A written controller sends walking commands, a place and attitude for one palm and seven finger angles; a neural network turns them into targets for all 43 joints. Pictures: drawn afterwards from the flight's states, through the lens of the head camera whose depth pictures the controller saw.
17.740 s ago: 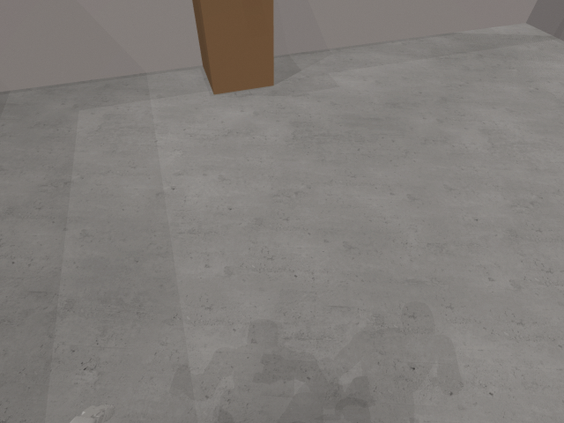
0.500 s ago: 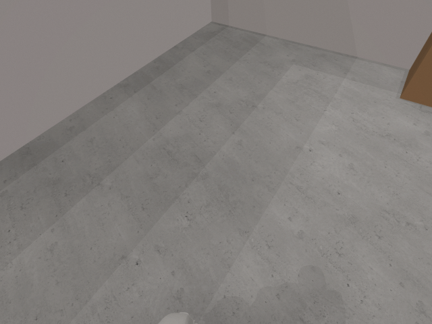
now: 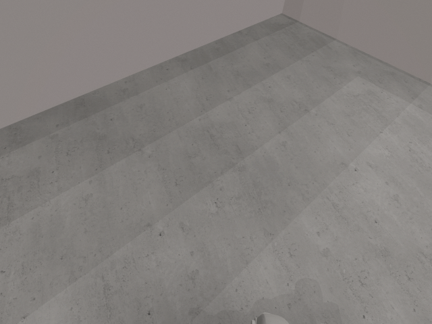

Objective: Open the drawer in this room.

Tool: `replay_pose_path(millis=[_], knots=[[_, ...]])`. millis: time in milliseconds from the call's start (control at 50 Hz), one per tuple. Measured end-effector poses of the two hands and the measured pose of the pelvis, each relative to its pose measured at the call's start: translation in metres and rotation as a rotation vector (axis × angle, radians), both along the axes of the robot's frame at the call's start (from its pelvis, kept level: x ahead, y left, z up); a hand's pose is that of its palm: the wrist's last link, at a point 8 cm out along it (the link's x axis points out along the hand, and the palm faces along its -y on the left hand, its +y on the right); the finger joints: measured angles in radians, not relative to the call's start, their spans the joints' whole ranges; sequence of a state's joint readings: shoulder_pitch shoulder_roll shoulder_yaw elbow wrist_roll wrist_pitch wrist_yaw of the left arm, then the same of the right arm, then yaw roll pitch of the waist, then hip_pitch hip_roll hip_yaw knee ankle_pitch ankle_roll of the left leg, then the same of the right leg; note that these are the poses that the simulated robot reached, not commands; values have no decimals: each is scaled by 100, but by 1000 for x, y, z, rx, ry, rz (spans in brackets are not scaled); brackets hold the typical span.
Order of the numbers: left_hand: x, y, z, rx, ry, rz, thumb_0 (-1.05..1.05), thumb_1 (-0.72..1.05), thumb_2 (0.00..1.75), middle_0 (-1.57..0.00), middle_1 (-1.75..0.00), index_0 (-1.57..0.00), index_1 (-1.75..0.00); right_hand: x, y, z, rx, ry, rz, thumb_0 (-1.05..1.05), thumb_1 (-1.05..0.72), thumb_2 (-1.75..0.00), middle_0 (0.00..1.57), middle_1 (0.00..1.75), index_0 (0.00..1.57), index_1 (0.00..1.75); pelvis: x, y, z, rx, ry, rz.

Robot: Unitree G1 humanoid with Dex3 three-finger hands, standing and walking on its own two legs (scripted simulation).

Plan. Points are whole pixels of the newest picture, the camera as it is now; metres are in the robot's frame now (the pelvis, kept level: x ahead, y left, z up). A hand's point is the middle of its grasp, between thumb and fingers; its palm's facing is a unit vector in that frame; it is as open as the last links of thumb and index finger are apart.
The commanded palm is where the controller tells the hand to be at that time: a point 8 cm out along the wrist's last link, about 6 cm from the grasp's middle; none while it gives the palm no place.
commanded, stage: turn or walk to find it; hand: left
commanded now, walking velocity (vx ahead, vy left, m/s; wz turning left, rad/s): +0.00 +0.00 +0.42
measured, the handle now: out of the picture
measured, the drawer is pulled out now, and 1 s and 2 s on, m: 0.00 0.00 0.00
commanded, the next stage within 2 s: none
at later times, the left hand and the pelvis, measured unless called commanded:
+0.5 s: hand out of the picture -0.03 +0.15 -0.16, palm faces +0.26 -0.93 -0.25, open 7.4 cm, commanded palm none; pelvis -0.03 -0.05 +0.00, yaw +15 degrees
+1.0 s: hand out of the picture -0.09 +0.20 -0.17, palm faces +0.46 -0.86 -0.24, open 7.4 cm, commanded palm none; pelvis -0.07 -0.02 +0.00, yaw +26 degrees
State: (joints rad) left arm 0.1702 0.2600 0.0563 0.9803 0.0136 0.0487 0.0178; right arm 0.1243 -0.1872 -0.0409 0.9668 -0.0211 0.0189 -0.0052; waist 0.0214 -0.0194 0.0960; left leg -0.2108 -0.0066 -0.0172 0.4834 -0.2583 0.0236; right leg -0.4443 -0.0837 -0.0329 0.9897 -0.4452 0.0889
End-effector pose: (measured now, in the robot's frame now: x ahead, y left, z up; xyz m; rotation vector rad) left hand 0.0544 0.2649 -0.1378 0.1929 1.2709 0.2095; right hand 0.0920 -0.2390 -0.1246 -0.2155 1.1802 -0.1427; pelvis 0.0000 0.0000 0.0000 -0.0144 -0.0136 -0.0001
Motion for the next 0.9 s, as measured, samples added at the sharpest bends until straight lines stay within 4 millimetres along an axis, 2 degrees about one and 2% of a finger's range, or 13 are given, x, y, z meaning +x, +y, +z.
replay_pose_path(millis=[100, 180, 300, 420, 520, 640, 680, 760, 840, 900], knots=[[25, -20, 10, 14, -102, -8, 1, 90, 90, -19, -30, -20, -30, -12, -15, -11, 28, 23, 5, 1, -90, -90, 20, 30, 20, 30, -4, -17, -3, 12, -2, 44], [27, -42, 14, 39, -165, -5, 1, 90, 90, -20, -30, -20, -30, -20, -38, -30, 50, 49, 7, 1, -90, -90, 20, 30, 20, 30, -7, -37, -13, 30, 1, 79], [-13, -66, 22, 34, -129, 60, 1, 90, 90, -20, -30, -21, -30, -29, -62, -31, 40, 114, 42, 1, -91, -90, 20, 30, 20, 30, -15, -51, -6, 41, -14, 155], [-63, -76, 17, 9, -53, 155, 1, 90, 90, -20, -30, -21, -30, -36, -67, -23, 15, 179, 103, 1, -91, -90, 20, 30, 20, 30, -21, -54, 0, 46, -7, 218], [-111, -72, 6, -17, 9, 242, 1, 90, 90, -20, -30, -21, -30, -25, -51, -17, -11, 188, 182, 1, -91, -90, 19, 30, 20, 30, -30, -47, -1, 42, 1, 265], [-176, -47, -21, -48, 81, 355, 1, 90, 90, -20, -30, -21, -30, 5, -8, -12, -43, 68, 293, 1, -91, -90, 19, 30, 20, 30, -48, -23, -14, 8, 3, 329], [-192, -39, -25, -51, 115, 379, 1, 90, 90, -20, -30, -21, -30, 11, 7, -6, -43, 31, 321, 1, -91, -90, 20, 30, 20, 30, -54, -18, -14, 14, -4, 333], [-205, -28, -17, -54, 121, 411, 1, 90, 90, -20, -30, -20, -30, 14, 29, 6, -42, 1, 363, 1, -91, -90, 20, 30, 20, 30, -61, -11, -4, -6, -6, 363], [-202, -22, -9, -46, 70, 425, 1, 90, 90, -19, -30, -20, -30, 13, 41, 10, -28, -4, 392, 1, -91, -90, 20, 30, 20, 30, -66, -8, 2, -14, -3, 392], [-195, -20, -4, -36, 32, 431, 1, 90, 90, -19, -30, -20, -30, 10, 43, 9, -17, 0, 401, 1, -91, -90, 20, 30, 20, 30, -69, -10, 4, -13, -1, 415]])
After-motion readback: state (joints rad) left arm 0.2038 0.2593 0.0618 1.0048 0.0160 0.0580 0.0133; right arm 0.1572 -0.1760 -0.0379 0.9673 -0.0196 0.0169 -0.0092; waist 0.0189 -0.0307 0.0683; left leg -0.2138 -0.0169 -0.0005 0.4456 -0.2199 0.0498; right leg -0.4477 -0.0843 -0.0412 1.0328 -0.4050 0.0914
